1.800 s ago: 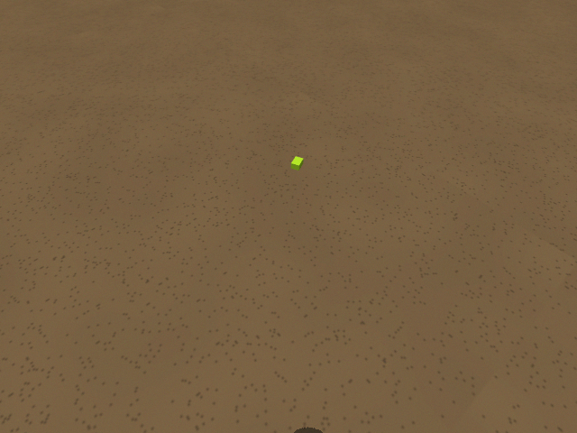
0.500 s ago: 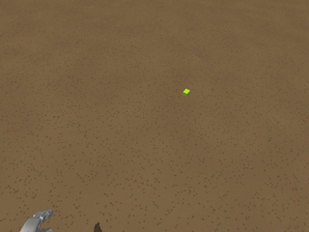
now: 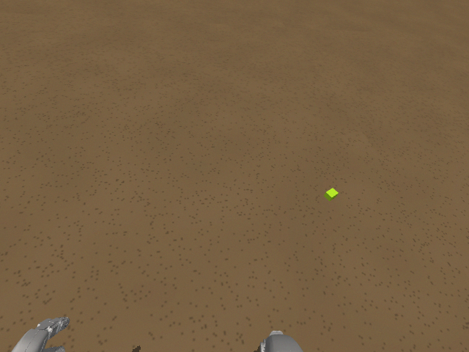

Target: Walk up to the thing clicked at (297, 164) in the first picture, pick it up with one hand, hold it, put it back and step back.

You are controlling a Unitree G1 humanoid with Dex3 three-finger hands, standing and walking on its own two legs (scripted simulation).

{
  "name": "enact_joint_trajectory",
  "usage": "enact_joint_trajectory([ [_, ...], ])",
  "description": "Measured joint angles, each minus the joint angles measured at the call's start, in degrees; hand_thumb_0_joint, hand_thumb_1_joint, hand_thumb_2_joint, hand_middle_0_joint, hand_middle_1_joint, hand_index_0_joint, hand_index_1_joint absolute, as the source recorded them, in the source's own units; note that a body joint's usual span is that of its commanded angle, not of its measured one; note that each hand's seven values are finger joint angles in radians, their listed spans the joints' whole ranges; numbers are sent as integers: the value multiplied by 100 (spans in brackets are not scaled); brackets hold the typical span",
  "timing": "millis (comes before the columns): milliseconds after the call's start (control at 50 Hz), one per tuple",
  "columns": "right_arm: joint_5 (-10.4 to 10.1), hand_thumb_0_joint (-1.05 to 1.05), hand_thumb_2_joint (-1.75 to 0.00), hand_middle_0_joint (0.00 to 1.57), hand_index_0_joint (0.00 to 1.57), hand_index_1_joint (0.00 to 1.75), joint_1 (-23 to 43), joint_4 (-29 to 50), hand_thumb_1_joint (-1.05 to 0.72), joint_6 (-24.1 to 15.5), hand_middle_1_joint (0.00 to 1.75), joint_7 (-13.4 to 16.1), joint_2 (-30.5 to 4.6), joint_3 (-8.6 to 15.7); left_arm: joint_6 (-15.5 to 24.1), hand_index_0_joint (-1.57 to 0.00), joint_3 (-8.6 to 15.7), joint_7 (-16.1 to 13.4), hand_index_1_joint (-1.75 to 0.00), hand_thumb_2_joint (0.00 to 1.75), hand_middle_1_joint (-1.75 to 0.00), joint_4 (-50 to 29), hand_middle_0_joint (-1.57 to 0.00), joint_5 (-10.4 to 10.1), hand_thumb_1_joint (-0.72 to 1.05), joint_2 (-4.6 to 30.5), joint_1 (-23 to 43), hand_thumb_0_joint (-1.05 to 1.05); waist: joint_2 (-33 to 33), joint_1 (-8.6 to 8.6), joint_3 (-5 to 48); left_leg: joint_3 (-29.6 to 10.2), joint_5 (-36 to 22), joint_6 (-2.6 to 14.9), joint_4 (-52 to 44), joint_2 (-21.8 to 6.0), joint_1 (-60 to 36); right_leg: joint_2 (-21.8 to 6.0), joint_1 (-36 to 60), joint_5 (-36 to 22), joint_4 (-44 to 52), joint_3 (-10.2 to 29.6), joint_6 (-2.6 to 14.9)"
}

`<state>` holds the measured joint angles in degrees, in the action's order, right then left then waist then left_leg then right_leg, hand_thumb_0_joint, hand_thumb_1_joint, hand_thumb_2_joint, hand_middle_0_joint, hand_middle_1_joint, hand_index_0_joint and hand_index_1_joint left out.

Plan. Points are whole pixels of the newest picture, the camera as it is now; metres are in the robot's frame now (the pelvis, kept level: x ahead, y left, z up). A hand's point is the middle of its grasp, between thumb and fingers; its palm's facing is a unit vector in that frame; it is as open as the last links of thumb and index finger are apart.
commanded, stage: walk up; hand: left
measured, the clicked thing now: (331, 194) +1.07 -0.63 -0.75
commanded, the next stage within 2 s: none
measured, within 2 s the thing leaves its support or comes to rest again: neither
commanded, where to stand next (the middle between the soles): +0.97 -1.07 m, yaw +46 degrees
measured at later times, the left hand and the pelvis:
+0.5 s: hand (183, 347) +0.17 +0.09 -0.16, palm faces +0.28 -0.89 -0.37, open 7.4 cm; pelvis +0.24 -0.19 -0.02, yaw +16 degrees
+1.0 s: hand (285, 247) +0.38 -0.13 -0.14, palm faces +0.41 -0.83 -0.37, open 7.3 cm; pelvis +0.43 -0.42 -0.02, yaw +28 degrees
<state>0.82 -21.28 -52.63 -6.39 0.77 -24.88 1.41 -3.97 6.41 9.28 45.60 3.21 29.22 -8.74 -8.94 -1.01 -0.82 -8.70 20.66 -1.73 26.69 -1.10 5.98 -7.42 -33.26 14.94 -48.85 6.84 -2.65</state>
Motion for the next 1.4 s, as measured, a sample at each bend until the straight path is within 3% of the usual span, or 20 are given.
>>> enact_joint_trajectory([
  [80,44,1,-90,21,21,30,71,130,-89,23,30,98,-259,60,24,-20,78,-41,-30,90,-30,-47,-20,-13,91,52,9,1,146,-48,35,-291,585,-215,412,-197,-3,46,338,190,701,-190,98],
  [140,39,1,-90,21,21,30,306,47,-89,208,30,263,-573,208,253,-20,29,-141,-30,90,-30,-51,-20,-8,91,-282,106,1,828,-119,-133,-456,861,206,2248,-537,704,337,503,169,340,-769,92],
  [220,-4,1,-90,21,20,30,551,-26,-90,280,30,359,-507,159,352,-21,-158,-264,-30,90,-30,-6,-20,-47,91,-541,-201,1,823,-343,-87,660,604,517,4578,-50,2102,159,1106,368,798,-1036,269],
  [440,-148,1,-90,21,21,30,642,432,-90,213,30,94,-10,-51,224,-21,-64,-402,-30,90,-30,-73,-20,68,90,-291,-977,1,719,-671,-367,1621,-1403,494,1813,25,2692,899,2504,924,1702,-2073,910],
  [480,-163,1,-90,21,21,30,500,535,-90,182,30,133,24,-56,166,-20,-68,-399,-30,90,-30,-196,-20,70,90,-303,-1075,1,593,-685,-420,1746,-1547,605,1328,154,2275,914,2440,1353,1173,-2168,939],
  [500,-153,0,-90,21,21,30,427,579,-90,158,30,182,34,-44,141,-20,-73,-417,-30,90,-30,-234,-20,72,90,-328,-1116,1,515,-639,-438,1703,-939,642,1129,228,2038,864,2294,1539,670,-2186,857],
  [560,-146,0,-90,21,21,30,339,726,-90,171,30,379,55,-2,17,-20,-111,-472,-30,90,-30,-327,-20,116,91,-531,-1001,1,262,-335,-686,1600,-557,575,1517,352,2037,842,1282,1603,-1801,-1382,147],
  [620,-194,0,-90,21,21,30,280,665,-90,226,30,547,82,-5,-81,-20,-254,-387,-30,90,-30,-404,-20,84,91,-586,-916,1,199,-62,-701,1422,-510,494,1470,150,1780,784,389,1327,-3150,-709,-97],
  [680,-126,1,-90,21,21,30,29,547,-90,161,30,548,79,-63,-111,-21,-209,-269,-30,90,-30,-546,-20,43,91,-454,-669,1,122,131,-563,1083,-466,413,1348,-79,1628,352,-79,970,-2902,-262,-50],
  [780,93,1,-90,21,21,30,-303,303,-89,92,30,362,-120,-55,-70,-21,27,-159,-30,89,-30,-837,-20,-3,91,-127,-252,1,61,273,-303,458,-190,314,1484,-503,1755,-137,50,939,-1035,163,158],
  [840,169,1,-90,21,21,30,-334,220,-89,116,30,325,-319,32,-40,-21,159,-195,-30,90,-30,-879,-20,-17,91,53,-163,1,139,377,-169,35,5,228,1686,-800,1940,-93,454,799,-167,-55,197],
  [880,186,1,-90,21,21,30,-206,55,-89,244,30,400,-559,147,58,-21,185,-278,-30,90,-30,-825,-20,5,91,-96,-132,0,593,355,-252,-454,439,475,2312,-1061,2189,236,571,887,-316,-497,-118],
  [900,162,1,-90,21,21,30,-138,-47,-89,335,30,470,-616,214,104,-20,133,-310,-30,90,-30,-814,-20,33,91,-191,-174,0,710,324,-256,-535,795,476,2963,-898,2408,281,592,1010,-444,-655,-129],
  [940,143,1,-90,21,21,30,40,-191,-90,447,30,587,-602,290,120,-20,25,-374,-30,90,-30,-719,-20,-1,91,-361,-357,0,723,192,-220,-39,951,444,4040,-491,2726,258,747,1091,-380,-764,-29],
  [1000,6,1,-90,21,20,30,279,-213,-90,341,30,570,-561,270,63,-21,-78,-441,-30,89,-30,-464,-20,-30,91,-566,-681,0,830,18,-129,765,680,437,4356,-130,2932,352,1160,890,266,-960,220],
  [1120,-69,1,-90,21,20,30,357,49,-90,61,30,447,-187,46,28,-21,-5,-519,-30,90,-30,-342,-20,53,90,-361,-954,1,680,-397,-307,1537,277,564,2690,201,2591,689,1634,819,876,-1451,679],
  [1180,-81,1,-90,21,21,30,215,218,-90,-26,30,437,-29,-51,-63,-21,-13,-531,-30,90,-30,-416,-20,68,90,-210,-1010,1,524,-488,-382,1598,-642,678,1396,287,1982,827,1637,1112,587,-1712,824],
  [1240,7,0,-90,21,21,30,165,376,-90,8,30,516,62,-65,-167,-20,-49,-582,-30,90,-30,-400,-20,68,91,-269,-909,1,237,-347,-566,1468,-449,660,1584,421,1971,842,1177,1389,-651,-1271,569],
  [1300,-77,0,-90,21,21,30,224,452,-90,107,30,563,27,-54,-223,-20,-204,-540,-30,90,-30,-385,-20,85,91,-405,-930,1,248,-172,-595,1294,-410,512,1611,209,1849,837,579,1401,-1919,-844,329],
  [1400,-53,0,-90,21,21,30,21,526,-89,65,30,519,-40,-26,-203,-21,-178,-406,-30,90,-30,-461,-20,23,91,-286,-720,1,183,73,-519,816,-404,317,1624,-137,1823,361,125,917,-2086,-172,250],
])
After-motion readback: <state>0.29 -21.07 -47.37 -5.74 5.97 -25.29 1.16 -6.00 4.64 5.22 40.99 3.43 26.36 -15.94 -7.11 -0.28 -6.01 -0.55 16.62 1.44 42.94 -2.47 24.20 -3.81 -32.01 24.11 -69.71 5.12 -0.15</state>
